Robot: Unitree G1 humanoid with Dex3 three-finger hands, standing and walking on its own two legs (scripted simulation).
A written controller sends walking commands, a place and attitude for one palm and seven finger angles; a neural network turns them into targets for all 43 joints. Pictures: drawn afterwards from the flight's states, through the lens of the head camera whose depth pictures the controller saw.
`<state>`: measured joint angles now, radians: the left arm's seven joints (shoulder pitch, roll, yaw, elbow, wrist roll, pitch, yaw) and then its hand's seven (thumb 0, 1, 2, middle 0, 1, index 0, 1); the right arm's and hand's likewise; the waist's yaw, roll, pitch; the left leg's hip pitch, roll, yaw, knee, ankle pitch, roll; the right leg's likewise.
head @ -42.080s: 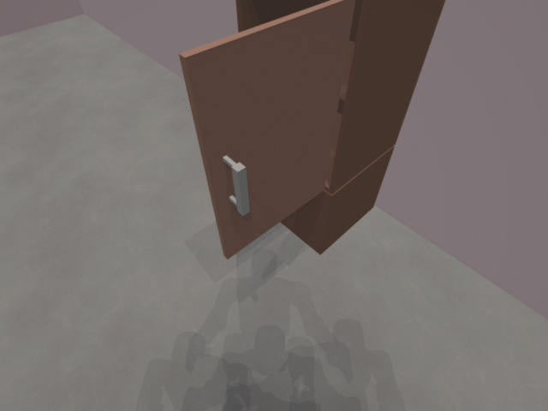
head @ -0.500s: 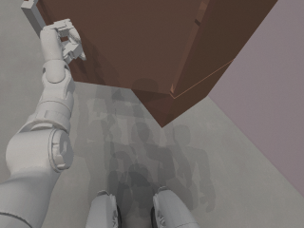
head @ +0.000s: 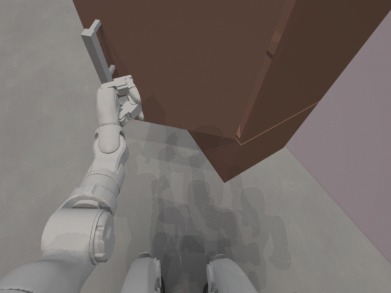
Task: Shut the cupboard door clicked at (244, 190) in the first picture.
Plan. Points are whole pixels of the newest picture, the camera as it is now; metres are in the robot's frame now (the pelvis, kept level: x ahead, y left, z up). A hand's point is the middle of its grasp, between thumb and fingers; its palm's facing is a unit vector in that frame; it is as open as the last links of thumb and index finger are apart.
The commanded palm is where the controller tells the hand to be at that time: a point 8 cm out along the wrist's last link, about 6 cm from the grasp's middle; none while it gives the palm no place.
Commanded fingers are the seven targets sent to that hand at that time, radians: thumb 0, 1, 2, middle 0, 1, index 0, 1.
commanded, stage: draw the hand back to the body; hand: left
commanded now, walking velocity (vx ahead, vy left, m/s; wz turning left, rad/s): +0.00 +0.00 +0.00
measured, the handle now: (101, 54) +0.65 +0.17 +0.06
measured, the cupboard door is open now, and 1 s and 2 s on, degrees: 47 47 47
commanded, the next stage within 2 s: step back with the hand held close in 1.64 s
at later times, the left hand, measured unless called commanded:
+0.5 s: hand (87, 123) +0.39 +0.14 +0.14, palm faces +0.07 -1.00 -0.04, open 3.2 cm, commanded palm +0.34 +0.20 +0.14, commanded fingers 0.00 0.90 0.90 -1.22 -1.41 -1.22 -1.41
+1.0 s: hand out of the picture +0.27 +0.23 +0.21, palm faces +0.30 -0.91 -0.30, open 4.2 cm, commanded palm +0.22 +0.28 +0.24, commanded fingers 0.00 0.90 0.90 -0.53 -0.66 -0.53 -0.66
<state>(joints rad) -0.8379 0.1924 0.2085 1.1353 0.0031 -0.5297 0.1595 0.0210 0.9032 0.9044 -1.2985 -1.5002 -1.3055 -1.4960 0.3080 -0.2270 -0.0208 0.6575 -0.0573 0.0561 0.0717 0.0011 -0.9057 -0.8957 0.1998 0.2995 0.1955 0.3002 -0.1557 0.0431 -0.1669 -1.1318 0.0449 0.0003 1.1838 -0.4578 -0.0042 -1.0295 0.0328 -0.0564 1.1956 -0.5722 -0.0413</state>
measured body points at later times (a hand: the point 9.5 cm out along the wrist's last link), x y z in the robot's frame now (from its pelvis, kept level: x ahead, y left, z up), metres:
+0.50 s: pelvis +0.01 +0.00 +0.06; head +0.05 -0.01 +0.50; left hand +0.38 +0.20 +0.14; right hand +0.09 -0.26 -0.06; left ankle +0.05 +0.12 -0.63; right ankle -0.01 -0.10 -0.63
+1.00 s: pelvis +0.03 +0.01 +0.10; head +0.01 -0.02 +0.55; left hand +0.25 +0.28 +0.23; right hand +0.24 -0.19 +0.03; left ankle +0.05 +0.12 -0.63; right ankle -0.01 -0.10 -0.63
